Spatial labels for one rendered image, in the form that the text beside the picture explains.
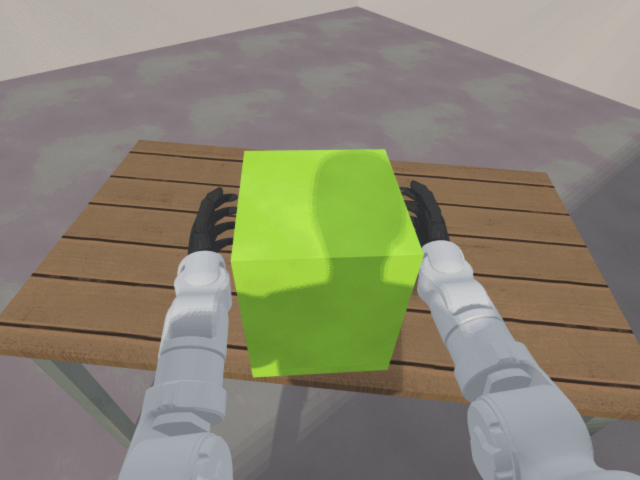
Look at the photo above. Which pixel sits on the left robot upper arm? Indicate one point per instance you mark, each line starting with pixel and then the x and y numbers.
pixel 198 456

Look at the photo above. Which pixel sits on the left robot hand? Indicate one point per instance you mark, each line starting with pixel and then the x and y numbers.
pixel 204 231

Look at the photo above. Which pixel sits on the robot left forearm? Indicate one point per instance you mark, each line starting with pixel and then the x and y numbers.
pixel 187 396

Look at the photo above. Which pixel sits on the robot right forearm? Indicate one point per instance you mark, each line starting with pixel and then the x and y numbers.
pixel 487 358

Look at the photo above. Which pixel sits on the carton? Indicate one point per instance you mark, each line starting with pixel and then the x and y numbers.
pixel 324 258

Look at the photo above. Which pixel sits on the table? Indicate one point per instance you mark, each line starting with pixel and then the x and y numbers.
pixel 102 293

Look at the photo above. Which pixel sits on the right robot upper arm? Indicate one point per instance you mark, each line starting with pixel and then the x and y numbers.
pixel 532 433

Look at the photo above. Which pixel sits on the right robot hand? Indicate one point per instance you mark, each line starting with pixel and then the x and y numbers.
pixel 429 223

